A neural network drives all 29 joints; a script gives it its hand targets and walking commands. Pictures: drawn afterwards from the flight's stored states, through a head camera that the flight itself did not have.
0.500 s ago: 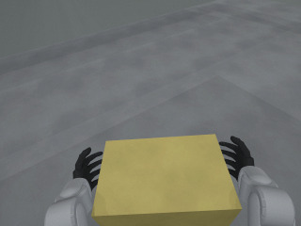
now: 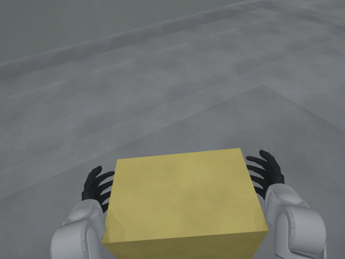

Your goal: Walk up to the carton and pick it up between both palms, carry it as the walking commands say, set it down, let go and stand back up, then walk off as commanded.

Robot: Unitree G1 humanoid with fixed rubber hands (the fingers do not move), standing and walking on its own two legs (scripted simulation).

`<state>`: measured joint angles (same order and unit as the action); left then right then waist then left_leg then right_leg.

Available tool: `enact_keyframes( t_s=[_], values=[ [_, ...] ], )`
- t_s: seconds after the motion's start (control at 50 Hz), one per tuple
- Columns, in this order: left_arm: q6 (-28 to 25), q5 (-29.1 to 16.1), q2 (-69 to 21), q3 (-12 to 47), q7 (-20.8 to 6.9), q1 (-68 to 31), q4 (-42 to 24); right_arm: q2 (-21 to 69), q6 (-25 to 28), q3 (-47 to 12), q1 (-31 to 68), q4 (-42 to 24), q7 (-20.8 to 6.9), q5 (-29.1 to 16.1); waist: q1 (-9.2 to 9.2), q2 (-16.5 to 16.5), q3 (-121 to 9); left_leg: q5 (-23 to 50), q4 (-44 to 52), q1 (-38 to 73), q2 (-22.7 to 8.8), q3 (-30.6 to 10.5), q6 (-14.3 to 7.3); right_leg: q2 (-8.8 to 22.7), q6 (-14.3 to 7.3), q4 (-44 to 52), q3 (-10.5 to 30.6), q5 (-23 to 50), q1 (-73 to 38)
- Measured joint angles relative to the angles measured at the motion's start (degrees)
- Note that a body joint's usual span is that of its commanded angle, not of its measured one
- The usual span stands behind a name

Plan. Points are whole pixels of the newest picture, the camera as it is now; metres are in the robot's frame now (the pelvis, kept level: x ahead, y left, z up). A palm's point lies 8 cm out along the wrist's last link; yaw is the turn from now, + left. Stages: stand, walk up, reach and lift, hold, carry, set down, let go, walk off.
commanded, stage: carry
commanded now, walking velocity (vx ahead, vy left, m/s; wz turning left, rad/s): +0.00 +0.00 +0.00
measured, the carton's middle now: (184, 214) +0.23 +0.01 -0.01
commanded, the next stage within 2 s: none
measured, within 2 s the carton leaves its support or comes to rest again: neither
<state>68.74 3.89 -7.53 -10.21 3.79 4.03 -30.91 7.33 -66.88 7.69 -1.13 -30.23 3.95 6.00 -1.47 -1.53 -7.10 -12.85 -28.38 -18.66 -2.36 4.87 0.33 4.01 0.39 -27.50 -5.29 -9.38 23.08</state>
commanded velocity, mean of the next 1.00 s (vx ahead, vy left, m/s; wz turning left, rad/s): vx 0.00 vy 0.00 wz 0.00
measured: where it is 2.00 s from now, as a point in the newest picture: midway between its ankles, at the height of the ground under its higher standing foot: outside the picture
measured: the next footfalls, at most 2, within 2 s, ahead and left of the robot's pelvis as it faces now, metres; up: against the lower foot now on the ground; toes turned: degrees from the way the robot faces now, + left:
none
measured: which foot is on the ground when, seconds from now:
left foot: down 0.00-1.00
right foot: down 0.00-1.00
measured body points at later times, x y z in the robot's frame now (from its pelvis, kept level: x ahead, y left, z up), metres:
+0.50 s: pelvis +0.01 -0.01 +0.00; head +0.00 -0.01 +0.45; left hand +0.25 +0.18 +0.07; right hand +0.27 -0.18 +0.09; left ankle +0.02 +0.12 -0.74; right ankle +0.08 -0.13 -0.74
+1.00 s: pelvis +0.03 +0.01 +0.00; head +0.02 +0.01 +0.45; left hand +0.27 +0.20 +0.08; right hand +0.28 -0.16 +0.09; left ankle +0.02 +0.12 -0.74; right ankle +0.08 -0.13 -0.74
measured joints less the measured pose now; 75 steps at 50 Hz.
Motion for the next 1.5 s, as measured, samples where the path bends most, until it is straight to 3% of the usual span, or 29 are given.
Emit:
enact_keyframes(
  t_s=[0.08,0.3,0.74,0.8,1.06,1.5],
  values=[
    [-0.56,-0.54,-0.02,-0.37,0.14,-0.82,0.20,-0.05,-0.56,0.03,0.72,-1.24,0.47,-0.10,0.76,0.44,1.44,1.03,-0.18,-0.66,-0.02,0.28,0.48,0.19,-0.46,-0.32,0.09,2.92,0.96],
    [-1.00,0.04,-0.03,-0.72,0.40,-0.66,0.42,-0.10,-0.54,-0.46,1.51,-0.37,0.90,-0.29,1.30,0.37,0.80,-0.86,-1.71,-1.19,-1.55,-0.22,1.11,-1.13,-1.40,-0.17,-0.67,2.24,0.85],
    [-1.79,-0.18,0.12,-0.57,1.68,-2.38,1.38,-0.09,0.96,-0.44,2.06,1.46,1.18,-0.18,0.79,1.66,0.92,-3.35,-2.43,0.52,-0.51,-0.37,0.23,0.19,0.47,-0.96,-0.92,-0.31,-0.95],
    [-1.75,0.29,0.15,1.20,3.19,-2.74,0.20,-0.06,0.96,-1.72,1.27,1.65,4.70,0.30,0.74,2.18,1.27,-3.41,-2.29,0.83,-0.14,-0.34,0.05,0.61,0.70,-1.29,-0.92,-0.64,-1.12],
    [-1.47,0.43,0.20,0.68,2.97,-3.78,1.86,-0.07,-0.41,-1.21,2.72,2.60,5.51,-0.08,0.85,1.36,0.93,-3.28,-1.48,1.77,0.75,0.31,-0.57,1.57,1.39,-1.63,-0.40,-0.97,-1.41],
    [-2.59,0.25,0.21,-0.06,2.43,-4.39,2.86,-0.09,-0.75,-1.45,4.12,2.74,6.01,0.27,1.07,1.89,0.69,-4.34,-1.29,2.01,-0.43,0.41,0.33,0.58,0.84,-1.56,-0.65,-2.12,-1.47]
  ],
)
